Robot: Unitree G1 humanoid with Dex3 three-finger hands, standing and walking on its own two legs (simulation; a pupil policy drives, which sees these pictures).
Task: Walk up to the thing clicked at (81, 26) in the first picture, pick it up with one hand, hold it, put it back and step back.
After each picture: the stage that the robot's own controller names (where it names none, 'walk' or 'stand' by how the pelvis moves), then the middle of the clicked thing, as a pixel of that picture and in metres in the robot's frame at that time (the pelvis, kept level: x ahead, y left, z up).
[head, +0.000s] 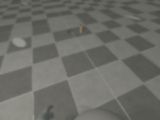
stand; (80, 28) +2.31 +0.35 -0.66
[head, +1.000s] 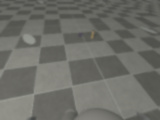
walk; (92, 34) +2.18 +0.06 -0.63
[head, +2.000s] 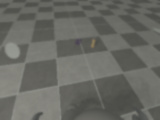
walk; (93, 42) +1.53 -0.02 -0.63
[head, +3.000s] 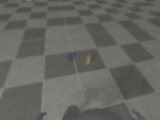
walk; (88, 58) +1.04 +0.02 -0.64
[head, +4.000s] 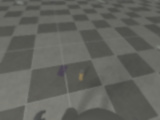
walk; (81, 75) +0.70 +0.08 -0.64
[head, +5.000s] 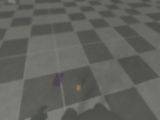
stand; (78, 85) +0.49 +0.09 -0.64
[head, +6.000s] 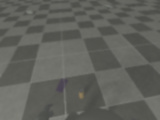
stand; (81, 93) +0.44 +0.10 -0.65
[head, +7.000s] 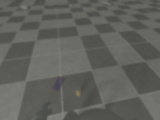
stand; (78, 91) +0.44 +0.12 -0.65
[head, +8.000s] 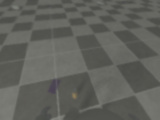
stand; (74, 93) +0.40 +0.17 -0.64
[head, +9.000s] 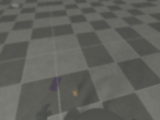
stand; (75, 90) +0.41 +0.16 -0.65
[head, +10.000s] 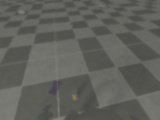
stand; (74, 94) +0.40 +0.18 -0.65
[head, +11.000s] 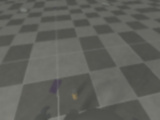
stand; (74, 94) +0.40 +0.19 -0.64
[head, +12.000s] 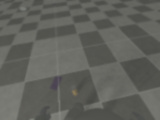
rise first; (74, 90) +0.40 +0.23 -0.63
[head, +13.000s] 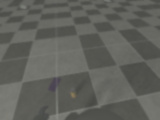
stand; (73, 92) +0.39 +0.21 -0.64
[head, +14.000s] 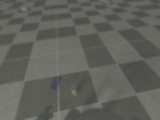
stand; (74, 90) +0.44 +0.20 -0.64
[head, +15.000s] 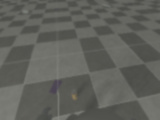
stand; (74, 94) +0.41 +0.19 -0.66
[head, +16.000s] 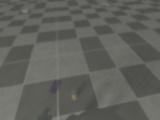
stand; (74, 94) +0.40 +0.20 -0.66
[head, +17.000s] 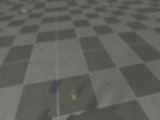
go down; (74, 94) +0.40 +0.20 -0.66
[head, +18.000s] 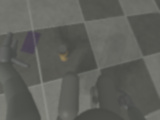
go down; (63, 54) +0.48 +0.22 -0.28
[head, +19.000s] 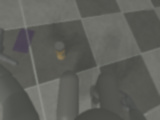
approach; (60, 51) +0.48 +0.23 -0.23
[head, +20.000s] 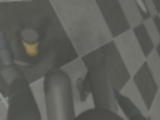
close in; (31, 45) +0.46 +0.28 -0.16
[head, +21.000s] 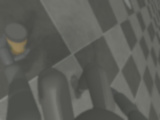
close; (17, 42) +0.46 +0.29 -0.16
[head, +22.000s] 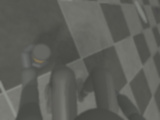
lift; (40, 55) +0.37 +0.26 -0.14
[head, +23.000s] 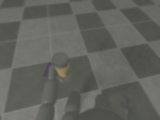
lift; (63, 70) +0.32 +0.18 +0.06
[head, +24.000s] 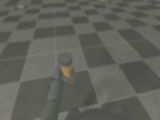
hold; (68, 70) +0.32 +0.16 +0.09
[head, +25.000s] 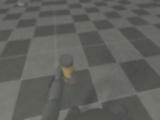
hold; (69, 71) +0.32 +0.15 +0.07
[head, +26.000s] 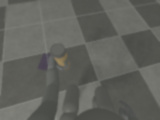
crouch; (62, 59) +0.40 +0.19 +0.00
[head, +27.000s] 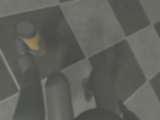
lower; (34, 42) +0.48 +0.27 -0.09
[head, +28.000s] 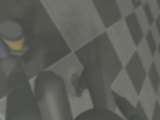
lower; (15, 41) +0.47 +0.29 -0.15
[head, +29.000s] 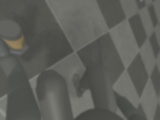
lower; (15, 40) +0.46 +0.30 -0.15
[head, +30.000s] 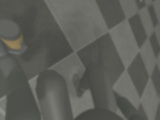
lower; (14, 40) +0.46 +0.31 -0.15
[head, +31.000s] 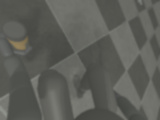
rest; (19, 41) +0.46 +0.30 -0.14
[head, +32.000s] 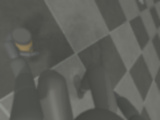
open; (24, 44) +0.46 +0.28 -0.17
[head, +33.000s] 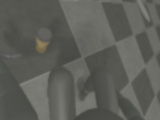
stand; (42, 42) +0.47 +0.26 -0.19
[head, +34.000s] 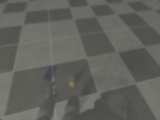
stand; (72, 81) +0.43 +0.18 -0.53
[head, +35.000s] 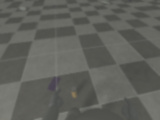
stand; (74, 92) +0.42 +0.18 -0.60
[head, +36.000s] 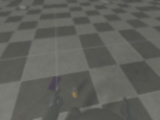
stand; (74, 92) +0.42 +0.17 -0.60
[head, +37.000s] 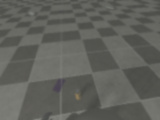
stand; (77, 94) +0.43 +0.16 -0.65
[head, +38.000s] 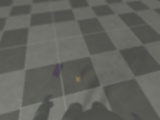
walk; (78, 76) +0.52 +0.12 -0.64
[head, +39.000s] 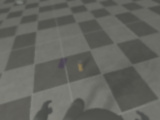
walk; (80, 65) +0.78 +0.20 -0.63
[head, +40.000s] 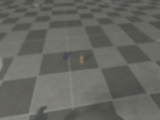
stand; (82, 58) +1.09 +0.18 -0.64
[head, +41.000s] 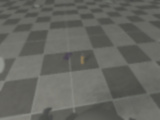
stand; (82, 58) +1.09 +0.17 -0.66
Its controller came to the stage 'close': yes
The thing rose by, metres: 0.71
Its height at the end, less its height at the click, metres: +0.00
